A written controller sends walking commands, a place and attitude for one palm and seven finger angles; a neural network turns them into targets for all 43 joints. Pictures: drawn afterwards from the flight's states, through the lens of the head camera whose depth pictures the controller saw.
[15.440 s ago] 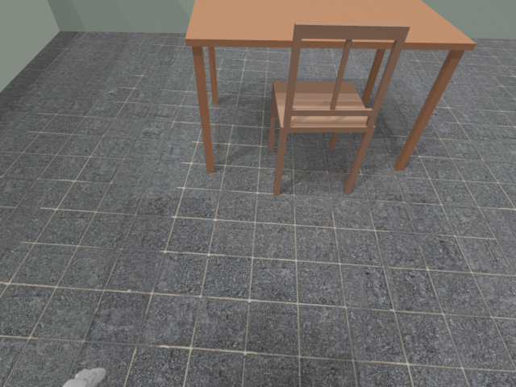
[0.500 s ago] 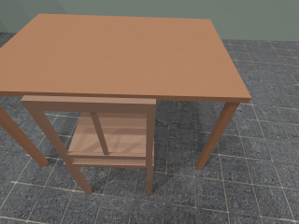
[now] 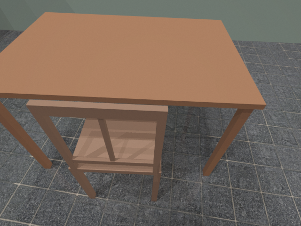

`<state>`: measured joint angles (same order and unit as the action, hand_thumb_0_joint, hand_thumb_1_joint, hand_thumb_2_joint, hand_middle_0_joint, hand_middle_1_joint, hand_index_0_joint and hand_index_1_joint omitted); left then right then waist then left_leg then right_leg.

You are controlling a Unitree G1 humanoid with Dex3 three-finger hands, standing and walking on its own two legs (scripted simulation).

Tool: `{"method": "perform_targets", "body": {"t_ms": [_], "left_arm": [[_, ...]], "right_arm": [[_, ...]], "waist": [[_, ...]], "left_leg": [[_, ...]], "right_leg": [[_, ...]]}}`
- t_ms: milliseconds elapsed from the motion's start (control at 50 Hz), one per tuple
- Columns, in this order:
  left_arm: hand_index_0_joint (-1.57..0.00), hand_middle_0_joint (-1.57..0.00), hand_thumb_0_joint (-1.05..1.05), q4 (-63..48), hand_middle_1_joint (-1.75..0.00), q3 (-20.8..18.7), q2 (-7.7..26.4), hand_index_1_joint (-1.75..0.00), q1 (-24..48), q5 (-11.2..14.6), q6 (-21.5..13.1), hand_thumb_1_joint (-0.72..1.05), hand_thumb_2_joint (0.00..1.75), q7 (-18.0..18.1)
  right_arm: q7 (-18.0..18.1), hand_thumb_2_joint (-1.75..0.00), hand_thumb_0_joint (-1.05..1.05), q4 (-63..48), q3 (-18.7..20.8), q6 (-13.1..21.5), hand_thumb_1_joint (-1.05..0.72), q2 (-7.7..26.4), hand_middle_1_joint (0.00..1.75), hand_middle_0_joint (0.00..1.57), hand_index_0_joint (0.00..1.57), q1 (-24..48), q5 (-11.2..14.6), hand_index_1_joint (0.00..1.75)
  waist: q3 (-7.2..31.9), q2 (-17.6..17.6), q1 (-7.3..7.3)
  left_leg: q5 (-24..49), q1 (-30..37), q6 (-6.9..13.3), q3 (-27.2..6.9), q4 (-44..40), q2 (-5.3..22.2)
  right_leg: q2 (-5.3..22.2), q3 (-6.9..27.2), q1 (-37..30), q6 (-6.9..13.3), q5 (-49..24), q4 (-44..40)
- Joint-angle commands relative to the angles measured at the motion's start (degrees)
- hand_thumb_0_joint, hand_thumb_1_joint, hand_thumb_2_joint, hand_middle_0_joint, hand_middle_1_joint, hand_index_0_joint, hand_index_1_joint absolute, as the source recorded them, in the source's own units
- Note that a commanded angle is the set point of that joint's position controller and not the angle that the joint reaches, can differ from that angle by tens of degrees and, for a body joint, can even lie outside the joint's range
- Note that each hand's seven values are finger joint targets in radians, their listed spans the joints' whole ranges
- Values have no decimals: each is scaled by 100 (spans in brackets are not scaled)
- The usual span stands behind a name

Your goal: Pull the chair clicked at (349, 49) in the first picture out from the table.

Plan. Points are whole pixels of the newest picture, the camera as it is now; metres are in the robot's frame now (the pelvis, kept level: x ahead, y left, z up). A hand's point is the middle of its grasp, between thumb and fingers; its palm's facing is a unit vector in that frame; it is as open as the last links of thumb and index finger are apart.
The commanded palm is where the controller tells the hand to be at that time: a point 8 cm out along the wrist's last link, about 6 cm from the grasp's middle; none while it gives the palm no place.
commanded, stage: come to a stop and stand still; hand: left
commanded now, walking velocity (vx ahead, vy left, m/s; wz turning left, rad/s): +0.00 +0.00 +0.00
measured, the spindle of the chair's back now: (107, 141) +0.41 +0.18 -0.09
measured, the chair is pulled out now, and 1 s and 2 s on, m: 0.00 0.00 0.00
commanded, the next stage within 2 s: look again from close up in 0.04 s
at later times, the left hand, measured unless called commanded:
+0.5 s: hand out of the picture -0.02 +0.16 -0.17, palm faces +0.00 -0.98 -0.18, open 7.4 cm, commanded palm none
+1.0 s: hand out of the picture +0.00 +0.16 -0.17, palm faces +0.04 -0.98 -0.17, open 7.4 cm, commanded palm +0.09 +0.21 -0.07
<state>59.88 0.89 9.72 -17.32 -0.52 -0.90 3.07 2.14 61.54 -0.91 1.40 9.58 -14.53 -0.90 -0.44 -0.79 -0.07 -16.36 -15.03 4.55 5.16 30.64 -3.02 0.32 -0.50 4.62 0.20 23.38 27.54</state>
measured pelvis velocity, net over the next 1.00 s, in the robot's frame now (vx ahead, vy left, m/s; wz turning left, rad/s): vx -0.01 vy -0.01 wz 0.00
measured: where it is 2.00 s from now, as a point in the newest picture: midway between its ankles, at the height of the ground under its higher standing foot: outside the picture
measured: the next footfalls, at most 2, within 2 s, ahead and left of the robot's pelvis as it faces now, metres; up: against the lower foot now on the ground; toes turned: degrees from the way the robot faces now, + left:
none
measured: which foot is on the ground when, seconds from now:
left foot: down 0.00-1.00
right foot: down 0.00-1.00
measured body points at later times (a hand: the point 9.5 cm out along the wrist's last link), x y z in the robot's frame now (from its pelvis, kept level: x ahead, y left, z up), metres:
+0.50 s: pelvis +0.00 -0.01 +0.01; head +0.02 +0.01 +0.46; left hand -0.02 +0.22 -0.16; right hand +0.02 -0.24 -0.15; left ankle +0.00 +0.07 -0.73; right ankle -0.10 -0.12 -0.73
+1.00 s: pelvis -0.01 -0.01 +0.01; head +0.02 +0.00 +0.46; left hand +0.00 +0.21 -0.15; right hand +0.01 -0.24 -0.14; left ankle +0.00 +0.07 -0.73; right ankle -0.09 -0.12 -0.73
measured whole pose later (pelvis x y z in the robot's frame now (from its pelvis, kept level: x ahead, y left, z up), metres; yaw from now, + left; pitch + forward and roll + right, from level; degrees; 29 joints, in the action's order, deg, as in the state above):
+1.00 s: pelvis -0.01 -0.01 +0.01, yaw +0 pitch +0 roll +1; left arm 53.0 1.4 9.9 -20.5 2.1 2.6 2.2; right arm 1.8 61.2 -1.3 1.6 9.0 -14.5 0.3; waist -2.2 -2.7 -0.4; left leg -12.4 -12.8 3.7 5.2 24.4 -3.3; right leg 0.4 -0.4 4.0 0.9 20.9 24.5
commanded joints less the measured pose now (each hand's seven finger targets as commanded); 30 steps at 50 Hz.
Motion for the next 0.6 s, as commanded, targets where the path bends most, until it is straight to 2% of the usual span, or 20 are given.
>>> {"method": "perform_targets", "body": {"t_ms": [0,120,300,340,500,540,580], "left_arm": [[-20,-20,0,-107,-30,-95,483,-30,-544,-22,-12,90,90,31],[-20,-20,0,-110,-30,-100,573,-30,-533,-21,-17,90,90,30],[-20,-20,0,-3,-30,-78,585,-30,-580,-28,-12,90,90,16],[-20,-20,0,10,-30,-75,573,-30,-576,-35,-7,90,90,9],[-20,-20,0,85,-30,-56,570,-30,-615,-24,-29,90,90,-1],[-20,-20,0,92,-30,-54,565,-30,-617,-25,-29,90,90,-7],[-20,-20,0,116,-30,-52,549,-30,-626,-24,-31,90,90,-5]], "right_arm": [[-18,-90,0,-176,102,62,-90,620,30,20,20,-293,28,30],[-16,-90,0,-174,124,69,-90,673,30,20,20,-148,40,30],[-23,-90,0,-67,113,55,-90,647,30,20,20,-56,59,30],[-27,-90,0,-51,109,45,-90,627,30,20,20,-41,66,30],[-35,-90,0,48,104,56,-90,619,30,20,20,-87,68,30],[-33,-90,0,70,91,55,-90,593,30,20,20,-89,78,30],[-34,-90,0,95,98,59,-90,601,30,20,20,-107,67,30]], "waist": [[-126,-44,41],[97,21,42],[-138,47,51],[-308,-25,61],[-155,-5,47],[-280,-71,65],[-225,-34,55]], "left_leg": [[2096,633,-17,-1068,-624,892],[2454,966,-39,-985,-588,899],[1984,903,-67,-935,-768,882],[1724,793,-65,-933,-837,884],[1689,875,-86,-907,-874,871],[1581,786,-80,-907,-915,874],[1632,832,-90,-910,-911,864]], "right_leg": [[422,403,600,185,-1494,-374],[476,442,547,149,-1829,-429],[527,478,601,125,-1685,-620],[514,478,646,124,-1540,-686],[558,505,560,128,-1662,-732],[537,511,571,124,-1589,-783],[555,505,562,129,-1644,-759]]}}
